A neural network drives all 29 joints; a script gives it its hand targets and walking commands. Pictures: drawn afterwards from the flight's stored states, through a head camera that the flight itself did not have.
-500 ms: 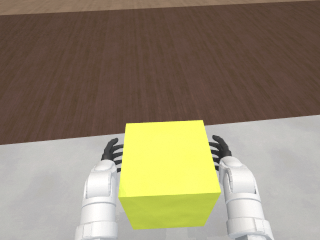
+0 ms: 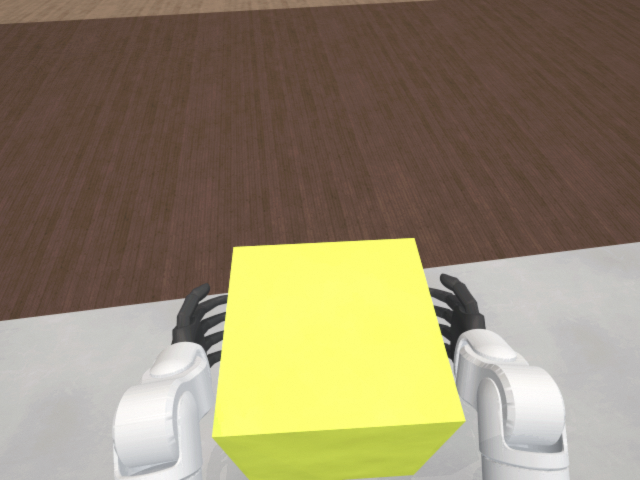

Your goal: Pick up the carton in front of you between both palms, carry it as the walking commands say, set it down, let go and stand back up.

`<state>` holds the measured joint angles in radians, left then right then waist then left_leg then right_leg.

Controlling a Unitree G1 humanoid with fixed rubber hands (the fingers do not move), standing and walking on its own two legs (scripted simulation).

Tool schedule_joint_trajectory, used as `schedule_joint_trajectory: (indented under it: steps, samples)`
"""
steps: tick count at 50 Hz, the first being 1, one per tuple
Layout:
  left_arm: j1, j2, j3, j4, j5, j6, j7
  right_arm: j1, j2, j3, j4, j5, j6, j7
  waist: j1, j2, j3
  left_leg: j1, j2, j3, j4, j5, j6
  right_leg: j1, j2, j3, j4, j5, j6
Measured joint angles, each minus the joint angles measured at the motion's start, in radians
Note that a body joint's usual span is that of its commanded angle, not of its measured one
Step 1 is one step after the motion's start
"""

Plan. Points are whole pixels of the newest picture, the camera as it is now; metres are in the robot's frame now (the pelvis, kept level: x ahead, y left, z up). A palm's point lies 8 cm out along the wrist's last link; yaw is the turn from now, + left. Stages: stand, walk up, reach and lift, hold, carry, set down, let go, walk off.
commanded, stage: carry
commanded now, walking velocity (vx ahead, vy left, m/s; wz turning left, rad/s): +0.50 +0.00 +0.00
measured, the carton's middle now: (329, 369) +0.25 +0.01 +0.03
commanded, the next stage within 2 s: none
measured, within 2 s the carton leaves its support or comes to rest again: neither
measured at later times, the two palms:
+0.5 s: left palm (259, 199) +0.52 +0.12 +0.09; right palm (437, 186) +0.55 -0.18 +0.08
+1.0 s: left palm (260, 97) +0.88 +0.15 +0.10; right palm (391, 95) +0.87 -0.15 +0.10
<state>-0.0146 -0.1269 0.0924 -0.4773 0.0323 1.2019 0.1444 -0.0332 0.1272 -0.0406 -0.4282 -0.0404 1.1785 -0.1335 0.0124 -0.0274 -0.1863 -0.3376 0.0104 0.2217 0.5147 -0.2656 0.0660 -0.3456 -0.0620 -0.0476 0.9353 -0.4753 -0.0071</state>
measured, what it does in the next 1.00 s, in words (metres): walks ahead: right foot, then left foot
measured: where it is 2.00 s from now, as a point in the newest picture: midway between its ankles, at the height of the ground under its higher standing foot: (329, 294)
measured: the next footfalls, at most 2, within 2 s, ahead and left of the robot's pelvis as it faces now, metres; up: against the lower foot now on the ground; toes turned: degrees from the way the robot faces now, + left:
right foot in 0.30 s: +0.36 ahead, -0.13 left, +0.00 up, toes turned -12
left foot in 0.78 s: +0.68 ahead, +0.09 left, +0.00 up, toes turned +15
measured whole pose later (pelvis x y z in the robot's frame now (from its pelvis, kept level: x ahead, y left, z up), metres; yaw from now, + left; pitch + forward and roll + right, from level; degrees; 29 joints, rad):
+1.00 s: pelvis +0.64 +0.01 +0.02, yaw -1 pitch +4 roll -1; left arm 0.04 -0.13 0.03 -0.56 0.04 1.20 0.14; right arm 0.06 0.13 -0.05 -0.56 -0.02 1.18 -0.13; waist -0.03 -0.01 -0.08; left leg -0.25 0.05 0.26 0.38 -0.20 0.07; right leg -0.55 -0.11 -0.08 1.08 -0.24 -0.01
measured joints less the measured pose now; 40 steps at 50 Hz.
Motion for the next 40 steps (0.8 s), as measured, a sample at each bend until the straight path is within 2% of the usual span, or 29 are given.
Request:
schedule_joint_trajectory:
  steps: [2, 4, 8, 13, 14, 15, 16, 18, 20, 22, 27, 34, 38, 39, 40]
  samples:
    - [0.007, 0.0, -0.005, 0.002, -0.014, 0.019, 0.004, 0.031, 0.001, -0.002, -0.025, 0.012, 0.022, -0.012, -0.014, 0.019, -0.002, 0.05, 0.005, -0.006, -0.046, -0.021, -0.007, -0.104, -0.006, -0.026, 0.11, 0.042, -0.006]
    - [0.009, 0.0, -0.012, 0.004, -0.023, 0.024, 0.005, 0.05, 0.002, -0.007, -0.048, 0.019, 0.034, -0.024, -0.029, 0.032, -0.002, 0.112, 0.008, -0.013, -0.111, -0.015, -0.023, -0.177, -0.019, -0.045, 0.081, 0.111, 0.002]
    - [0.015, -0.001, -0.02, -0.007, -0.025, 0.013, 0.005, 0.051, 0.002, -0.013, -0.069, 0.03, 0.035, -0.033, -0.056, 0.041, 0.003, 0.233, 0.02, -0.026, -0.207, -0.033, -0.043, -0.246, -0.032, -0.072, -0.158, 0.24, 0.017]
    - [0.045, -0.003, -0.028, -0.04, -0.015, 0.0, 0.003, 0.049, 0.002, -0.008, -0.08, 0.039, 0.033, -0.032, -0.062, 0.044, 0.014, 0.366, 0.051, -0.038, -0.204, -0.14, -0.096, -0.214, -0.016, -0.152, -0.389, 0.355, -0.002]
    - [0.047, -0.003, -0.031, -0.046, -0.014, -0.001, 0.002, 0.05, 0.002, -0.008, -0.087, 0.037, 0.034, -0.031, -0.058, 0.048, 0.018, 0.381, 0.064, -0.044, -0.164, -0.183, -0.108, -0.185, -0.006, -0.175, -0.417, 0.345, -0.007]
    - [0.046, -0.003, -0.035, -0.048, -0.013, -0.003, 0.002, 0.05, 0.001, -0.01, -0.093, 0.035, 0.033, -0.029, -0.052, 0.054, 0.023, 0.378, 0.082, -0.054, -0.089, -0.233, -0.115, -0.159, 0.002, -0.193, -0.424, 0.374, -0.028]
    - [0.04, -0.003, -0.042, -0.033, -0.01, -0.011, 0.002, 0.048, 0.0, -0.017, -0.088, 0.031, 0.029, -0.025, -0.039, 0.067, 0.026, 0.338, 0.109, -0.067, 0.039, -0.252, -0.113, -0.162, 0.009, -0.208, -0.377, 0.381, -0.056]
    - [0.026, -0.002, -0.049, 0.01, -0.004, -0.018, 0.002, 0.044, 0.0, -0.032, -0.064, 0.026, 0.028, -0.021, -0.015, 0.065, 0.041, 0.184, 0.106, -0.141, 0.378, -0.222, -0.096, -0.152, 0.007, -0.221, -0.319, 0.304, -0.085]
    - [0.03, -0.003, -0.046, 0.029, -0.003, -0.019, 0.002, 0.045, 0.001, -0.032, -0.046, 0.021, 0.03, -0.02, -0.001, 0.053, 0.058, 0.025, 0.088, -0.171, 0.617, -0.167, -0.07, -0.103, 0.006, -0.228, -0.356, 0.268, -0.085]
    - [0.044, -0.004, -0.041, 0.03, -0.002, -0.027, 0.001, 0.05, 0.001, -0.022, -0.032, 0.015, 0.021, -0.006, 0.012, 0.047, 0.069, -0.096, 0.091, -0.166, 0.677, -0.086, -0.055, -0.041, 0.013, -0.23, -0.425, 0.272, -0.073]
    - [0.057, -0.005, -0.037, 0.029, 0.0, -0.06, -0.017, 0.072, 0.003, -0.002, -0.027, -0.015, -0.029, 0.016, 0.03, 0.027, 0.068, -0.254, 0.107, -0.128, 0.469, 0.046, -0.062, 0.113, 0.02, -0.212, -0.58, 0.263, -0.058]
    - [0.06, -0.004, -0.058, -0.01, 0.0, -0.066, -0.024, 0.105, 0.007, -0.002, -0.096, -0.018, -0.038, 0.016, 0.006, 0.028, 0.049, -0.269, 0.1, -0.064, 0.102, 0.192, -0.068, 0.321, 0.024, -0.198, -0.685, 0.175, -0.009]
    - [0.063, -0.005, -0.066, -0.067, 0.004, -0.041, -0.023, 0.105, 0.007, -0.001, -0.146, -0.007, -0.015, 0.011, -0.001, 0.018, 0.049, -0.203, 0.074, -0.005, 0.002, 0.197, -0.046, 0.421, 0.012, -0.181, -0.65, 0.062, 0.034]
    - [0.063, -0.005, -0.066, -0.082, 0.005, -0.033, -0.021, 0.098, 0.006, -0.001, -0.154, -0.003, -0.008, 0.01, -0.002, 0.013, 0.051, -0.168, 0.062, 0.015, -0.022, 0.173, -0.04, 0.43, 0.001, -0.172, -0.597, 0.015, 0.045]
    - [0.057, -0.004, -0.058, -0.089, 0.004, -0.026, -0.018, 0.089, 0.005, 0.004, -0.146, 0.001, -0.009, 0.008, -0.012, -0.009, 0.054, -0.157, 0.046, 0.032, 0.001, 0.179, -0.018, 0.414, -0.03, -0.163, -0.498, -0.037, 0.048]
